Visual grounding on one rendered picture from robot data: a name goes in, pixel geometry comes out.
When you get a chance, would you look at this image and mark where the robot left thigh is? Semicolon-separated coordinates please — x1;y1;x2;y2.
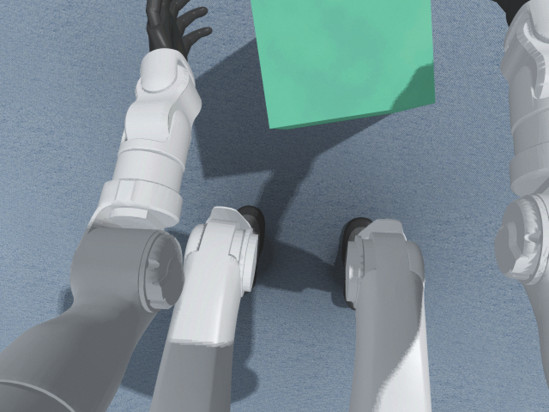
149;219;258;412

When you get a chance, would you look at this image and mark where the robot right upper arm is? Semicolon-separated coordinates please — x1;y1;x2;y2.
494;193;549;389

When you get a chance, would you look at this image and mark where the left robot forearm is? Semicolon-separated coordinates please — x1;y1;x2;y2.
69;48;202;294

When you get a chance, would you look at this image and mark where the robot right thigh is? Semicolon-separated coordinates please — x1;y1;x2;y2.
346;232;431;412

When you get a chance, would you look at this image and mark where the right robot forearm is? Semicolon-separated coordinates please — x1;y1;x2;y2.
500;0;549;197

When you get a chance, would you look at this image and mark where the robot left upper arm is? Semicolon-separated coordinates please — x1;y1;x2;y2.
0;227;185;412

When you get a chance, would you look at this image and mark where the robot left hand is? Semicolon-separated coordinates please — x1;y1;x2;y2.
146;0;213;62

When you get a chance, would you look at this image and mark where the carton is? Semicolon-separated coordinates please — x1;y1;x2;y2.
250;0;436;130

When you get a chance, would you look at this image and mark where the robot right hand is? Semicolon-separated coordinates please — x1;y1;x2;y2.
492;0;530;26

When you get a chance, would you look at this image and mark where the robot thigh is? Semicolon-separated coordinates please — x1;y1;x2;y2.
149;219;258;412
346;232;431;412

